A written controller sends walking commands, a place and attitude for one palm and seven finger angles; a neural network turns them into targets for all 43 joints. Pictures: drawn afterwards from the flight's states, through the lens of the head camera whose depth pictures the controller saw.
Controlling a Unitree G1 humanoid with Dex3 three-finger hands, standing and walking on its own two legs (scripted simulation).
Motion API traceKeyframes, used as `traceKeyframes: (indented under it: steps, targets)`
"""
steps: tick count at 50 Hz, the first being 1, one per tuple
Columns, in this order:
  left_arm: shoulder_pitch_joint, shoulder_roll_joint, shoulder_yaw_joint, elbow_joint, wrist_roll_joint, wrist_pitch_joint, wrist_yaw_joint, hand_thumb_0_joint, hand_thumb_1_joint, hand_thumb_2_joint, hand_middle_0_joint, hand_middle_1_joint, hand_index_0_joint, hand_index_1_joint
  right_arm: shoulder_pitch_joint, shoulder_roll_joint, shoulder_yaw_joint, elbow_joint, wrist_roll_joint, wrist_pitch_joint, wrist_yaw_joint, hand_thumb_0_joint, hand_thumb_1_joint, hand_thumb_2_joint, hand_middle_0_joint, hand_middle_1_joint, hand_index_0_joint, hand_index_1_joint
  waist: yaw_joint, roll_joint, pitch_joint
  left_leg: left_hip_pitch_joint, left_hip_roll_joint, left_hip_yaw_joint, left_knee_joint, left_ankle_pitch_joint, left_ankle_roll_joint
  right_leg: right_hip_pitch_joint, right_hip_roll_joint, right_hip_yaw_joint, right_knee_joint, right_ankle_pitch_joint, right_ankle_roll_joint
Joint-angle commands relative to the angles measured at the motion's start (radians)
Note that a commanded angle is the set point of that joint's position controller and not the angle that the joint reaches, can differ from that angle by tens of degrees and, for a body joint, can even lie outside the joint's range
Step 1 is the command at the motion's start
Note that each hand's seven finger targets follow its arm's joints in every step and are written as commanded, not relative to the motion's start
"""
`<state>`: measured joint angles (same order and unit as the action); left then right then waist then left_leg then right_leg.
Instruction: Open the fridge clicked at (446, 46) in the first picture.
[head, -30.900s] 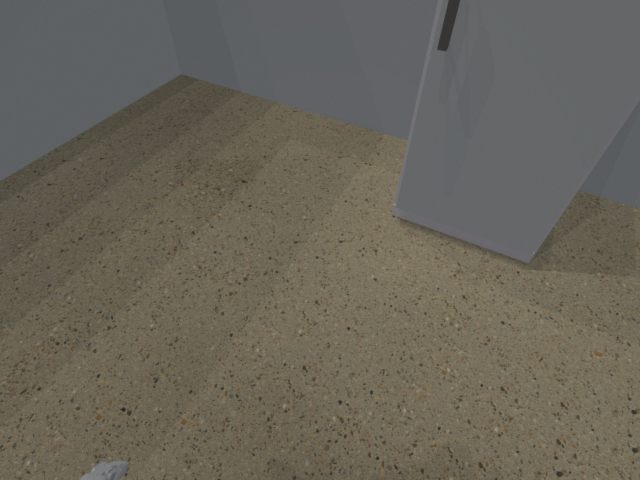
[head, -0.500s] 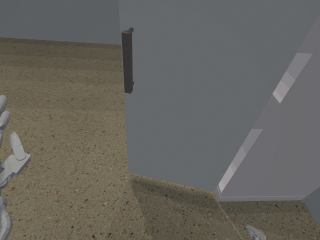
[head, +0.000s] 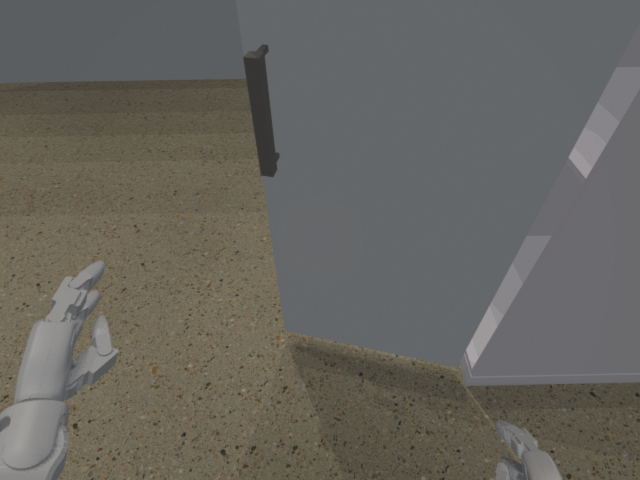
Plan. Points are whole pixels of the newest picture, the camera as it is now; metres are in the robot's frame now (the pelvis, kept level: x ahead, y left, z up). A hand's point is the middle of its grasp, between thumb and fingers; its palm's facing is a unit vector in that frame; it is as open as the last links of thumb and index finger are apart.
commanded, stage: let the arm hang, fingers relaxed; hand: left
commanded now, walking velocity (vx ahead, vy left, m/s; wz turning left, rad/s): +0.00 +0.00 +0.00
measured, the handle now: (266, 114) +0.67 +0.16 +0.14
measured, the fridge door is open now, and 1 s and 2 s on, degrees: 75 75 75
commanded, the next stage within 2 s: look to check the result in 1.02 s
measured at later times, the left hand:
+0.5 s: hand out of the picture -0.05 +0.21 -0.16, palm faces +0.02 -0.97 -0.25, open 7.3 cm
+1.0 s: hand out of the picture +0.08 +0.19 -0.16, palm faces -0.01 -0.98 -0.21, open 7.4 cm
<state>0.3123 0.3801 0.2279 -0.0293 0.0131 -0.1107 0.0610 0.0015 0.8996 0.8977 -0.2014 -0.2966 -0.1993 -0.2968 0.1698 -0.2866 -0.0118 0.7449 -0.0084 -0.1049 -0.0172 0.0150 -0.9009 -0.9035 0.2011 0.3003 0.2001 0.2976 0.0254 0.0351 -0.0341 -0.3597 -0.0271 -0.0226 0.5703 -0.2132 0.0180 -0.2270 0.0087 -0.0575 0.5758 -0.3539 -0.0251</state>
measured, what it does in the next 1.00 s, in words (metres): stands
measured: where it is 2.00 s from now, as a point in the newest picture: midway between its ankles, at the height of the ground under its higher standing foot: outside the picture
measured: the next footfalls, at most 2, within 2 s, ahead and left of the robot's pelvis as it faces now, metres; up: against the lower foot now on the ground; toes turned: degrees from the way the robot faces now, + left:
none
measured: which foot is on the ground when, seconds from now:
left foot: down 0.00-1.00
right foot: down 0.00-1.00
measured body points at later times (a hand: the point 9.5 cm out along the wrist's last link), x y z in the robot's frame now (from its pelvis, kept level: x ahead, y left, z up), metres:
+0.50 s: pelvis -0.01 -0.01 +0.01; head +0.02 +0.00 +0.46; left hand -0.05 +0.26 -0.15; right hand +0.00 -0.26 -0.14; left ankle +0.05 +0.11 -0.73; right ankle -0.03 -0.10 -0.73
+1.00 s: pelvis +0.01 +0.00 +0.01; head +0.02 +0.00 +0.46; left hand +0.08 +0.24 -0.14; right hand +0.06 -0.25 -0.14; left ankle +0.05 +0.11 -0.73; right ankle -0.03 -0.10 -0.73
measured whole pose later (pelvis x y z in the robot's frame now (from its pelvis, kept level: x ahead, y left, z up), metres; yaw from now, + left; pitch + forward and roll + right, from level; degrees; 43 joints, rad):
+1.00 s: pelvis +0.01 +0.00 +0.01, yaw +0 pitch -1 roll +0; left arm 0.14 0.20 0.00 1.11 0.01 -0.01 0.01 0.00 0.91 0.90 -0.20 -0.30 -0.20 -0.30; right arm 0.16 -0.21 0.00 1.12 -0.03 0.00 -0.03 0.01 -0.91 -0.90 0.20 0.30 0.20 0.30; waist -0.01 0.00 0.03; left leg -0.23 -0.02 -0.02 0.39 -0.15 0.01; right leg -0.09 0.01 -0.05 0.37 -0.27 -0.03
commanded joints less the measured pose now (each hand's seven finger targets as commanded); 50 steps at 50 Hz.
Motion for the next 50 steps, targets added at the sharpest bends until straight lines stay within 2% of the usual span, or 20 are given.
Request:
traceKeyframes:
  steps: [1, 3, 4, 5, 7, 9, 10, 14, 15, 18, 19, 21, 26, 28, 40, 49, 50]
  targets:
    - [-0.016, 0.072, -0.121, 0.388, 0.020, 0.091, -0.065, 0.000, 0.900, 0.900, -0.200, -0.300, -0.200, -0.300, -0.064, -0.196, -0.053, -0.051, -0.009, 0.036, 0.009, 0.000, -0.900, -0.900, 0.200, 0.300, 0.200, 0.300, -0.008, -0.161, -0.058, -0.034, 0.146, -0.168, -0.048, 0.256, 0.061, 0.036, -0.109, 0.094, -0.046, 0.173, -0.030]
    - [-0.097, 0.098, -0.137, 0.516, 0.020, 0.089, -0.066, 0.000, 0.900, 0.900, -0.200, -0.300, -0.200, -0.300, -0.069, -0.187, -0.050, -0.016, -0.011, 0.057, 0.010, 0.000, -0.900, -0.900, 0.200, 0.300, 0.200, 0.300, -0.029, -0.220, -0.039, 0.011, 0.084, -0.116, 0.008, 0.160, 0.028, -0.028, -0.185, 0.162, -0.134, 0.181, -0.077]
    - [-0.135, 0.096, -0.150, 0.576, 0.018, 0.093, -0.063, 0.000, 0.900, 0.900, -0.200, -0.300, -0.200, -0.300, -0.064, -0.172, -0.046, 0.009, -0.015, 0.070, 0.009, 0.000, -0.900, -0.900, 0.200, 0.300, 0.200, 0.300, -0.040, -0.211, -0.022, 0.051, 0.065, -0.083, 0.036, 0.110, 0.016, -0.075, -0.213, 0.185, -0.170, 0.161, -0.097]
    - [-0.164, 0.095, -0.162, 0.628, 0.017, 0.097, -0.058, 0.000, 0.900, 0.900, -0.200, -0.300, -0.200, -0.300, -0.052, -0.165, -0.041, 0.028, -0.021, 0.081, 0.008, 0.000, -0.900, -0.900, 0.200, 0.300, 0.200, 0.300, -0.051, -0.161, -0.016, 0.087, 0.062, -0.067, 0.042, 0.113, 0.009, -0.091, -0.216, 0.178, -0.175, 0.168, -0.106]
    - [-0.187, 0.075, -0.181, 0.722, 0.012, 0.105, -0.053, 0.000, 0.900, 0.900, -0.200, -0.300, -0.200, -0.300, -0.044, -0.140, -0.029, 0.063, -0.024, 0.097, 0.006, 0.000, -0.900, -0.900, 0.200, 0.300, 0.200, 0.300, -0.056, -0.040, -0.008, 0.114, 0.080, -0.086, -0.022, 0.159, 0.013, -0.075, -0.177, 0.152, -0.161, 0.158, -0.081]
    - [-0.164, 0.057, -0.187, 0.817, 0.007, 0.109, -0.052, 0.000, 0.900, 0.900, -0.200, -0.300, -0.200, -0.300, -0.057, -0.142, -0.019, 0.101, -0.024, 0.100, 0.002, 0.000, -0.900, -0.900, 0.200, 0.300, 0.200, 0.300, -0.038, 0.076, 0.004, 0.075, 0.114, -0.151, -0.125, 0.139, 0.030, -0.003, -0.115, 0.121, -0.155, 0.085, -0.043]
    - [-0.141, 0.063, -0.187, 0.857, 0.006, 0.110, -0.051, 0.000, 0.900, 0.900, -0.200, -0.300, -0.200, -0.300, -0.068, -0.151, -0.018, 0.113, -0.022, 0.100, 0.000, 0.000, -0.900, -0.900, 0.200, 0.300, 0.200, 0.300, -0.023, 0.088, 0.014, 0.055, 0.119, -0.166, -0.146, 0.118, 0.035, 0.030, -0.103, 0.115, -0.170, 0.069, -0.036]
    - [-0.096, 0.015, -0.182, 0.992, 0.000, 0.105, -0.052, 0.000, 0.900, 0.900, -0.200, -0.300, -0.200, -0.300, -0.032, -0.108, -0.014, 0.199, -0.019, 0.102, -0.012, 0.000, -0.900, -0.900, 0.200, 0.300, 0.200, 0.300, -0.023, 0.132, 0.002, 0.076, 0.108, -0.140, -0.169, 0.028, 0.025, 0.063, -0.118, 0.136, -0.242, 0.034, -0.051]
    - [-0.091, 0.029, -0.182, 1.011, 0.000, 0.101, -0.053, 0.000, 0.900, 0.900, -0.200, -0.300, -0.200, -0.300, -0.019, -0.120, -0.017, 0.212, -0.016, 0.103, -0.014, 0.000, -0.900, -0.900, 0.200, 0.300, 0.200, 0.300, -0.025, 0.103, 0.002, 0.099, 0.108, -0.136, -0.158, 0.040, 0.022, 0.057, -0.121, 0.139, -0.261, 0.037, -0.053]
    - [-0.095, 0.019, -0.185, 1.069, -0.002, 0.098, -0.053, 0.000, 0.900, 0.900, -0.200, -0.300, -0.200, -0.300, 0.018, -0.113, -0.023, 0.262, -0.014, 0.103, -0.018, 0.000, -0.900, -0.900, 0.200, 0.300, 0.200, 0.300, -0.034, 0.053, 0.018, 0.119, 0.111, -0.128, -0.168, 0.018, 0.021, 0.042, -0.126, 0.135, -0.293, 0.008, -0.057]
    - [-0.094, 0.016, -0.184, 1.084, -0.002, 0.097, -0.052, 0.000, 0.900, 0.900, -0.200, -0.300, -0.200, -0.300, 0.027, -0.114, -0.025, 0.275, -0.014, 0.103, -0.019, 0.000, -0.900, -0.900, 0.200, 0.300, 0.200, 0.300, -0.036, 0.052, 0.030, 0.118, 0.113, -0.126, -0.172, 0.017, 0.021, 0.036, -0.125, 0.136, -0.299, 0.005, -0.058]
    - [-0.085, 0.013, -0.186, 1.112, -0.002, 0.097, -0.052, 0.000, 0.900, 0.900, -0.200, -0.300, -0.200, -0.300, 0.045, -0.111, -0.027, 0.294, -0.011, 0.102, -0.021, 0.000, -0.900, -0.900, 0.200, 0.300, 0.200, 0.300, -0.035, -0.005, 0.034, 0.132, 0.116, -0.126, -0.178, 0.038, 0.023, 0.041, -0.122, 0.121, -0.301, 0.015, -0.055]
    - [-0.069, 0.004, -0.192, 1.146, -0.003, 0.101, -0.048, 0.000, 0.900, 0.900, -0.200, -0.300, -0.200, -0.300, 0.061, -0.091, -0.025, 0.326, -0.012, 0.107, -0.020, 0.000, -0.900, -0.900, 0.200, 0.300, 0.200, 0.300, -0.032, -0.041, 0.080, 0.128, 0.115, -0.119, -0.202, 0.014, 0.024, 0.015, -0.119, 0.117, -0.311, -0.025, -0.052]
    - [-0.069, 0.006, -0.192, 1.149, -0.002, 0.102, -0.047, 0.000, 0.900, 0.900, -0.200, -0.300, -0.200, -0.300, 0.061, -0.096, -0.026, 0.333, -0.014, 0.108, -0.019, 0.000, -0.900, -0.900, 0.200, 0.300, 0.200, 0.300, -0.031, -0.043, 0.093, 0.124, 0.117, -0.123, -0.216, -0.002, 0.026, 0.010, -0.115, 0.113, -0.307, -0.031, -0.049]
    - [-0.094, -0.006, -0.195, 1.132, -0.002, 0.092, -0.039, 0.000, 0.900, 0.900, -0.200, -0.300, -0.200, -0.300, 0.027, -0.067, -0.012, 0.347, -0.013, 0.093, -0.015, 0.000, -0.900, -0.900, 0.200, 0.300, 0.200, 0.300, -0.021, -0.032, 0.046, 0.159, 0.126, -0.107, -0.224, 0.198, 0.021, 0.087, -0.124, 0.099, -0.272, 0.185, -0.027]
    - [-0.110, -0.027, -0.192, 1.123, -0.003, 0.091, -0.038, 0.000, 0.900, 0.900, -0.200, -0.300, -0.200, -0.300, 0.012, -0.059, -0.009, 0.349, -0.013, 0.088, -0.017, 0.000, -0.900, -0.900, 0.200, 0.300, 0.200, 0.300, -0.025, -0.001, 0.045, 0.181, 0.125, -0.105, -0.231, 0.226, 0.016, 0.101, -0.126, 0.102, -0.279, 0.210, -0.022]
    - [-0.107, -0.021, -0.191, 1.120, -0.002, 0.089, -0.037, 0.000, 0.900, 0.900, -0.200, -0.300, -0.200, -0.300, 0.011, -0.066, -0.011, 0.346, -0.012, 0.089, -0.018, 0.000, -0.900, -0.900, 0.200, 0.300, 0.200, 0.300, -0.025, -0.021, 0.045, 0.188, 0.126, -0.103, -0.224, 0.237, 0.016, 0.099, -0.124, 0.101, -0.282, 0.225, -0.022]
